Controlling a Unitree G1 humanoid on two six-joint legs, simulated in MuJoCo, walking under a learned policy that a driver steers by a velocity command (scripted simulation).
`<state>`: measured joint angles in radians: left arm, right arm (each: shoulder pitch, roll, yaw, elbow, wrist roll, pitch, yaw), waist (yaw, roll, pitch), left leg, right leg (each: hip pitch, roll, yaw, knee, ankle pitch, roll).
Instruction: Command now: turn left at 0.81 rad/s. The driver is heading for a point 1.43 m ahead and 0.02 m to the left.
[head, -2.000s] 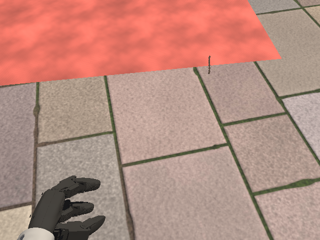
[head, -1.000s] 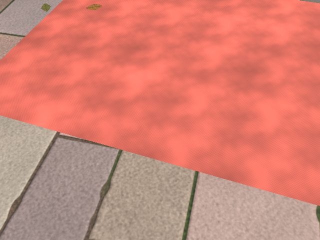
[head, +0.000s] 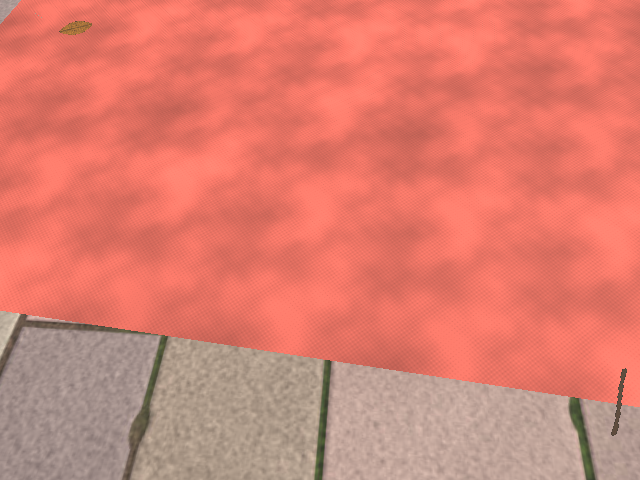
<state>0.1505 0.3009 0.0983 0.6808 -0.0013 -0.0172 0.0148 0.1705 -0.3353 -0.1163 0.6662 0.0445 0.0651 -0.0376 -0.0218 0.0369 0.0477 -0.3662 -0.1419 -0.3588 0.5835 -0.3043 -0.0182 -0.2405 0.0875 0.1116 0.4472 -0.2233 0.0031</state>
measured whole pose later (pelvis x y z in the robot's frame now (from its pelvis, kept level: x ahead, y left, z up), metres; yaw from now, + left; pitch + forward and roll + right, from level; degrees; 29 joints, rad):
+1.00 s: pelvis +0.06 +0.01 +0.00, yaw -5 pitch +2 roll +2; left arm 0.18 0.31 0.08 0.62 -0.02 0.06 -0.05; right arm 0.22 -0.37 -0.12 0.75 0.02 -0.02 0.02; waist -0.02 0.03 0.01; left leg -0.04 0.13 0.38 0.40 -0.34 -0.06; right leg -0.35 -0.13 -0.11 0.71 -0.43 -0.06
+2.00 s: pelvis +0.87 -0.18 -0.01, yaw +15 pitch +2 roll -2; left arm 0.09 0.30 0.01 0.65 0.06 -0.08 0.01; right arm 0.35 -0.37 -0.08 0.84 0.00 -0.05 0.01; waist -0.08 0.03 0.04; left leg -0.25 -0.10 -0.12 1.22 -0.35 0.12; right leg -0.43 -0.01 -0.02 0.59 -0.19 0.02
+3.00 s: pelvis +1.52 +0.12 -0.01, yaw +43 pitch +0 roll -1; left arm 0.13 0.22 0.01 0.79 0.03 -0.05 -0.02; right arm 0.17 -0.27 -0.04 0.83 0.00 0.03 -0.04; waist 0.01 0.00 0.08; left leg -0.46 0.04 -0.09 0.92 -0.44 -0.06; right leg -0.40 0.08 -0.03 0.44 -0.05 -0.08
